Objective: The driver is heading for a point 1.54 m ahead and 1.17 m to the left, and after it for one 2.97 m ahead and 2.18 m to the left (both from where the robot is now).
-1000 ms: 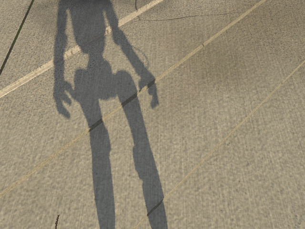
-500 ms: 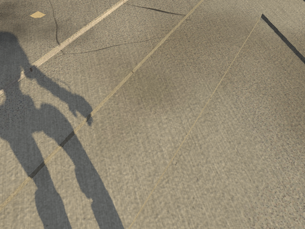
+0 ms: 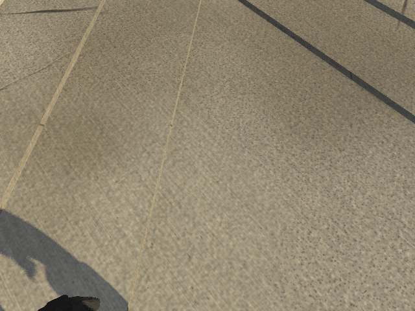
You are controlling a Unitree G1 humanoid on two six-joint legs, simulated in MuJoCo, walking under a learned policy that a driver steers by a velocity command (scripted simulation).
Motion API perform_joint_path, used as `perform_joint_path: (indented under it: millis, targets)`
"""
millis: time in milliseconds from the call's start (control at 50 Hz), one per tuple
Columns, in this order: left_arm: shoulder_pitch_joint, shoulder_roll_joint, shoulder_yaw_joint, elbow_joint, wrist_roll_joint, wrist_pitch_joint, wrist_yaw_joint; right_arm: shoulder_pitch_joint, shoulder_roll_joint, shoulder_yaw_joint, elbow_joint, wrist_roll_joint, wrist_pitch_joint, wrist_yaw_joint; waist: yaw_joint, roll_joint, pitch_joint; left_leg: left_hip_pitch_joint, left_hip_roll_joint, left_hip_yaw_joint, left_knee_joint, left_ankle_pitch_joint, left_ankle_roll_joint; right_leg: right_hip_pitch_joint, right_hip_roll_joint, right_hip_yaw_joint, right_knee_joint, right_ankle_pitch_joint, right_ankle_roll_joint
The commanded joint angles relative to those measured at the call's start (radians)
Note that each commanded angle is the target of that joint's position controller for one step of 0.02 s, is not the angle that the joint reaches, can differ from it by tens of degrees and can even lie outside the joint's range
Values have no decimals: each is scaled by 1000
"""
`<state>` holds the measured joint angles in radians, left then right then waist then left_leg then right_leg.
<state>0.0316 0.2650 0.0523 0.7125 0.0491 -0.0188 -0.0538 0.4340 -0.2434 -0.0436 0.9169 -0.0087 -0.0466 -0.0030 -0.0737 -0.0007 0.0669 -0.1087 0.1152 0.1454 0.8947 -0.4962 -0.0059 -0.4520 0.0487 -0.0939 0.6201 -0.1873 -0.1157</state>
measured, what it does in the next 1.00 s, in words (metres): walks ahead, turning left: left foot, then right foot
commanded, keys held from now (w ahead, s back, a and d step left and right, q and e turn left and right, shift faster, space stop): w+q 1.00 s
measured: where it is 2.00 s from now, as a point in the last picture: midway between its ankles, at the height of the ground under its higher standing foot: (85, 172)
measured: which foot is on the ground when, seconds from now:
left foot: up 0.00-0.50, down 0.52-1.00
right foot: down 0.00-0.52, up 0.54-0.98, down 1.00-1.00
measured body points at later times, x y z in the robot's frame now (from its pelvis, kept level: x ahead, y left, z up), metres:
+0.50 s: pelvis +0.27 +0.00 +0.00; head +0.30 +0.00 +0.45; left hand +0.19 +0.24 -0.14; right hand +0.46 -0.21 -0.12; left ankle +0.36 +0.06 -0.71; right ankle +0.08 -0.07 -0.71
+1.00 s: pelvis +0.55 +0.04 +0.00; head +0.59 +0.06 +0.45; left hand +0.64 +0.35 -0.08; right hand +0.67 -0.23 -0.12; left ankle +0.36 +0.06 -0.71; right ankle +0.72 +0.00 -0.72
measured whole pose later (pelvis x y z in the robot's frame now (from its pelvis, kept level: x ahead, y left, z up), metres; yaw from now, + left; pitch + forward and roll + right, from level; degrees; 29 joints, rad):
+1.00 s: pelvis +0.55 +0.04 +0.00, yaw +30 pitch +2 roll +1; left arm 0.04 0.26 -0.01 0.69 0.04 -0.07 -0.01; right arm 0.44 -0.31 -0.08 0.86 -0.01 -0.04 0.00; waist -0.09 -0.02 0.04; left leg -0.02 -0.14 -0.21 0.53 -0.47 0.10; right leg -0.48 0.00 0.01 0.51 -0.10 -0.01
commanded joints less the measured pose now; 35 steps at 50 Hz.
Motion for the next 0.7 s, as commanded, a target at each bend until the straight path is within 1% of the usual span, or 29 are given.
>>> perform_joint_path:
  millis: [20, 40, 60, 80, 100, 140, 160, 200, 240, 300, 360, 380, 400, 420, 440, 460, 480, 500, 520, 540, 560, 580, 600, 620, 640, 660, 680, 700]
  targets:
    - [318, 199, 56, 53, -20, -7, 42, -98, -130, -23, -131, 16, -26, 10, 163, -37, -202, -566, -16, -164, 435, 131, 55, 617, -406, 535, -329, 95, -157]
    - [272, 144, 39, 59, -19, -17, 44, -77, -110, -16, -112, 17, -31, 15, 120, -19, -130, -514, 9, -171, 352, 180, 61, 494, -351, 410, -354, 206, -114]
    - [232, 112, 26, 63, -22, -28, 46, -44, -106, -18, -86, 4, -19, 19, 83, -31, -91, -465, 22, -174, 299, 202, 59, 419, -303, 320, -380, 247, -75]
    - [207, 86, 16, 67, -27, -38, 47, 5, -96, -16, -60, -11, -1, 25, 55, -63, -77, -416, 22, -179, 272, 219, 52, 364, -269, 251, -412, 253, -52]
    - [212, 74, 11, 75, -29, -51, 47, 21, -92, -19, -45, -14, 13, 31, 48, -72, -71, -394, 10, -184, 265, 233, 50, 339, -256, 214, -430, 286, -38]
    - [238, 83, 12, 99, -35, -68, 49, 9, -77, -24, -37, -9, 28, 40, 38, -70, -46, -436, -11, -193, 252, 277, 47, 341, -239, 148, -453, 360, -3]
    - [250, 86, 13, 107, -35, -73, 50, -16, -72, -26, -38, -7, 31, 42, 42, -72, -31, -469, -17, -197, 243, 309, 46, 345, -233, 117, -465, 366, 16]
    - [278, 79, 10, 123, -35, -77, 52, -89, -68, -28, -53, -4, 34, 43, 59, -79, 4, -544, -26, -196, 202, 379, 42, 360, -222, 70, -489, 370, 41]
    - [304, 65, 3, 139, -34, -81, 54, -159, -64, -26, -70, -5, 31, 45, 74, -76, 27, -589, -39, -183, 132, 443, 41, 381, -217, 34, -502, 404, 47]
    - [335, 54, -7, 164, -33, -85, 64, -242, -43, -14, -94, -12, 23, 51, 86, -60, 41, -603, -55, -137, -4, 508, 44, 434, -220, -21, -491, 524, 48]
    - [379, 58, -13, 196, -35, -82, 79, -334, -21, 5, -131, -18, 21, 58, 106, -50, 53, -580, -74, -51, -147, 507, 62, 504, -235, -63, -471, 664, 53]
    - [390, 64, -14, 206, -34, -79, 84, -349, -18, 9, -141, -17, 20, 58, 106, -52, 49, -554, -90, -25, -192, 492, 75, 530, -240, -80, -445, 755, 57]
    - [398, 75, -14, 214, -32, -77, 90, -342, -20, 10, -145, -17, 21, 56, 97, -62, 28, -505, -119, 5, -218, 463, 94, 557, -247, -99, -395, 908, 61]
    - [398, 96, -11, 219, -31, -74, 97, -330, -33, 7, -147, -17, 23, 53, 85, -73, 5, -463, -150, 27, -236, 420, 115, 585, -257, -109, -337, 1051, 69]
    - [392, 117, -7, 221, -29, -69, 105, -288, -45, 3, -139, -18, 26, 49, 63, -95, -25, -413, -180, 42, -237, 367, 138, 610, -270, -116, -260, 1187, 73]
    - [371, 138, -1, 217, -24, -62, 111, -212, -63, -4, -121, -20, 27, 45, 24, -116, -62, -336, -199, 40, -242, 313, 165, 605, -286, -120, -153, 1259, 73]
    - [345, 154, 5, 208, -19, -54, 111, -104, -97, -19, -91, -22, 25, 40, -25, -118, -117, -216, -213, 14, -265, 269, 197, 566, -296, -115, 5, 1233, 66]
    - [303, 167, 10, 190, -21, -49, 104, 29, -134, -39, -53, -30, 17, 33, -101, -86, -173, -37, -212, -38, -371, 279, 238, 461, -277, -121, 243, 1044, 61]
    - [283, 128, 1, 156, -24, -56, 89, 96, -212, -68, -41, -33, 18, 18, -127, 57, -230, 155, -33, -276, -432, 243, 312, 244, -176, -139, 588, 430, 59]
    - [321, 41, -11, 87, -27, -67, 68, 17, -297, -86, -65, -22, 26, 16, -2, 236, -255, 386, 202, -826, -499, 414, 483, -198, 39, 4, 909, -360, 101]
    - [252, 82, -13, 71, -11, -83, 57, -6, -271, -89, -63, 14, 30, 15, -36, 74, -222, 335, 212, -829, -597, 279, 504, -317, -31, 172, 903, -274, 88]
    - [218, 94, -13, 53, -25, -96, 50, -62, -208, -73, -72, 11, 30, 9, 0, 18, -98, 200, 194, -732, -644, 239, 453, -330, -81, 173, 818, -191, 86]
    - [229, 103, -8, 61, -28, -98, 49, -104, -149, -57, -73, 5, 30, 9, 55, -63, -16, 62, 147, -637, -674, 318, 391, -274, -114, 153, 710, -151, 93]
    - [234, 96, -10, 63, -15, -82, 51, -134, -130, -48, -79, 5, 20, 5, 87, -78, 7, -20, 92, -556, -680, 425, 353, -214, -134, 150, 638, -143, 112]
    - [257, 82, -15, 69, -1, -59, 48, -149, -129, -44, -86, 6, 10, 2, 106, -61, -3, -72, 51, -486, -689, 500, 334, -152, -144, 143, 587, -131, 131]
    - [260, 69, -19, 66, 6, -40, 45, -140, -142, -46, -84, 7, -3, 4, 113, -41, -17, -100, 26, -445, -685, 596, 327, -123, -141, 123, 555, -125, 145]
    - [253, 62, -20, 55, 7, -28, 42, -125, -160, -50, -80, 8, -11, 7, 116, -26, -27, -110, 5, -415, -680, 677, 322, -116, -141, 107, 515, -106, 158]
    - [226, 58, -22, 40, 4, -22, 40, -110, -175, -55, -78, 9, -16, 9, 111, -10, -29, -116, -13, -394, -680, 716, 311, -121, -143, 94, 463, -74, 169]
Keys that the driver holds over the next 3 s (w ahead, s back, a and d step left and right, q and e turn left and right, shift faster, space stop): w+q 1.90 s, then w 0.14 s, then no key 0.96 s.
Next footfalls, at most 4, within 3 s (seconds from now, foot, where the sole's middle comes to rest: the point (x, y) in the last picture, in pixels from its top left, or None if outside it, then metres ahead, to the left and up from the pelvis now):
0.52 left None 0.40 0.07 -0.76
1.00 right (195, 215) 0.75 0.02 -0.76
1.50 left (92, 203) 0.81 0.37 -0.72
1.98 right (66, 135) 1.12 0.50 -0.72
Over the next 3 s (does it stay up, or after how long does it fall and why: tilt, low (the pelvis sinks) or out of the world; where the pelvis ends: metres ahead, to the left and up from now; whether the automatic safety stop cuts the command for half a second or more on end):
stays up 1.03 0.58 0.08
